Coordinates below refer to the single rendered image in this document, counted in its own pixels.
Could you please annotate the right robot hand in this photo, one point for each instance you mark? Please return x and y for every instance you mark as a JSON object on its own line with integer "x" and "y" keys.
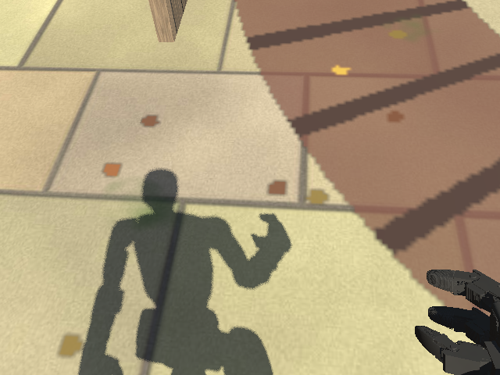
{"x": 465, "y": 358}

